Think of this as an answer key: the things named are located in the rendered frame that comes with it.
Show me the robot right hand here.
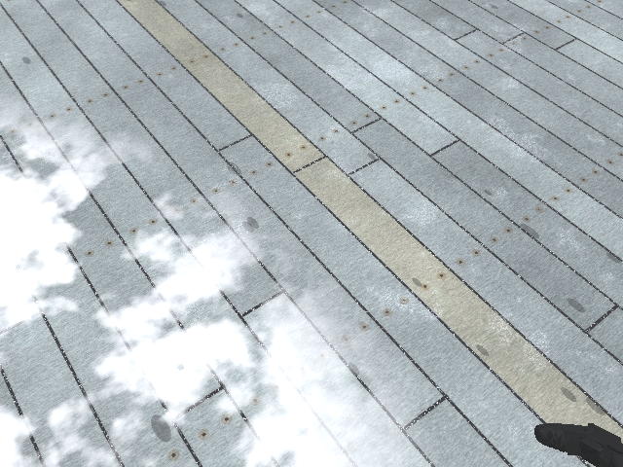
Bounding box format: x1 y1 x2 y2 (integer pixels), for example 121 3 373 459
534 423 623 467

